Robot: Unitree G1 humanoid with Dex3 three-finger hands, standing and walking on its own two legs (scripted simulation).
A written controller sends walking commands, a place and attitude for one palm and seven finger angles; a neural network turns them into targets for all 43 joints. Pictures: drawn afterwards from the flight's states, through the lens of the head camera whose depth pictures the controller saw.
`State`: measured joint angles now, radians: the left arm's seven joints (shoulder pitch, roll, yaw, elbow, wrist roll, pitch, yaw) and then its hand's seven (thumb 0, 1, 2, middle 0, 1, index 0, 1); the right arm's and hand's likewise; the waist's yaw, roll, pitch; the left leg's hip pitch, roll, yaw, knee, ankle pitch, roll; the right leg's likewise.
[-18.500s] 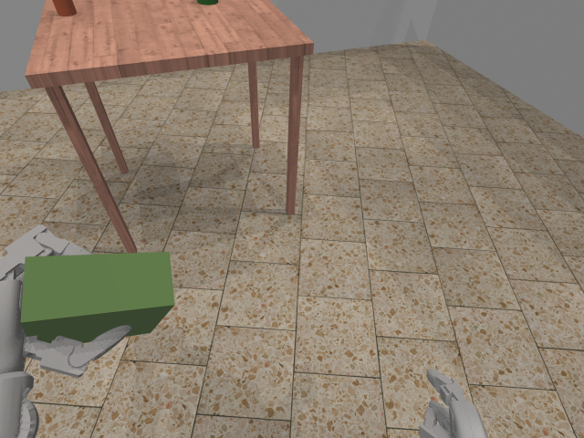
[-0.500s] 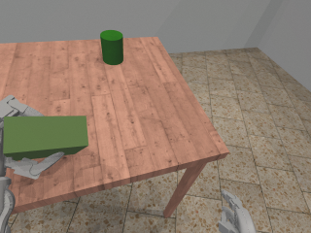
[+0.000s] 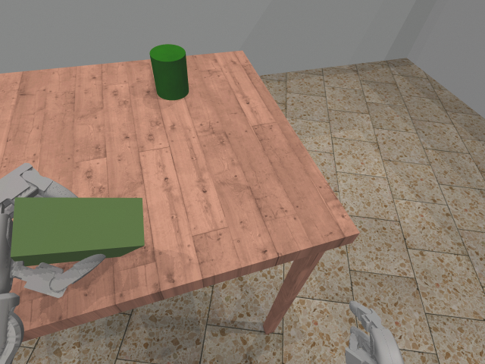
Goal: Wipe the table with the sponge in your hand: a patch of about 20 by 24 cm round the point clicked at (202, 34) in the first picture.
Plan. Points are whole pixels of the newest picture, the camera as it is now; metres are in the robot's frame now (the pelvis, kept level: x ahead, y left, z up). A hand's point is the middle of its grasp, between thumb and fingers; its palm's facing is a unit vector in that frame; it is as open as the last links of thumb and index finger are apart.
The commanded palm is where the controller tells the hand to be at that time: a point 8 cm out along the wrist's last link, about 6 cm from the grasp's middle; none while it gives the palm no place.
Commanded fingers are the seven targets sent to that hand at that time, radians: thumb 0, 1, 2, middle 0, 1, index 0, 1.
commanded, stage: look again from close up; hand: left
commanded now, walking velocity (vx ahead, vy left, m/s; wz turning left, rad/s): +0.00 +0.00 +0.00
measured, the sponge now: (96, 232) +0.23 +0.22 +0.14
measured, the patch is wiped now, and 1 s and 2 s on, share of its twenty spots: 0.00 0.00 0.00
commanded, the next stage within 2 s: come to a stop and stand still in 0.18 s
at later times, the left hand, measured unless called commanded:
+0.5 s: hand (103, 232) +0.23 +0.20 +0.16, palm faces +0.38 -0.85 -0.37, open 9.8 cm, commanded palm +0.17 +0.24 +0.18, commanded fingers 0.00 0.10 1.30 -1.20 -1.60 -1.20 -1.60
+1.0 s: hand (90, 225) +0.24 +0.23 +0.14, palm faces +0.31 -0.85 -0.42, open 9.8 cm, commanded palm +0.18 +0.26 +0.18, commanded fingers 0.00 0.10 1.30 -1.20 -1.60 -1.20 -1.60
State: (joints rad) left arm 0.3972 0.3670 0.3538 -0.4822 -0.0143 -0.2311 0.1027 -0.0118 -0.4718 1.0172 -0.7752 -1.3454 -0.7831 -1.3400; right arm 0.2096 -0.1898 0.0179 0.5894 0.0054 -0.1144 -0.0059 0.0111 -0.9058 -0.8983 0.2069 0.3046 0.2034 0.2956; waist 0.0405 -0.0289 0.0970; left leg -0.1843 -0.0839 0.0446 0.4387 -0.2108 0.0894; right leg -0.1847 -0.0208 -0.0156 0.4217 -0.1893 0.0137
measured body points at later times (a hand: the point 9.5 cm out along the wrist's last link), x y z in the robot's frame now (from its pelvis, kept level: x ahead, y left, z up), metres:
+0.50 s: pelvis +0.01 -0.04 +0.00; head +0.03 -0.03 +0.45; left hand +0.20 +0.24 +0.18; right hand +0.20 -0.28 -0.07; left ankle +0.02 +0.04 -0.74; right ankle +0.03 -0.14 -0.74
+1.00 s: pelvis +0.02 -0.02 -0.01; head +0.06 +0.00 +0.44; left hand +0.22 +0.27 +0.16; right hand +0.19 -0.25 -0.09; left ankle +0.02 +0.04 -0.74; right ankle +0.03 -0.14 -0.74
